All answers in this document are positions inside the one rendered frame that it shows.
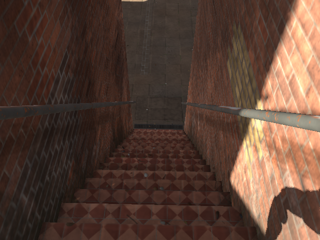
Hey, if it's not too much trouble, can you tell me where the stairs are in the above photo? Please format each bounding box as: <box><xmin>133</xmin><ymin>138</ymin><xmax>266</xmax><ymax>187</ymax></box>
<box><xmin>38</xmin><ymin>129</ymin><xmax>258</xmax><ymax>240</ymax></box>

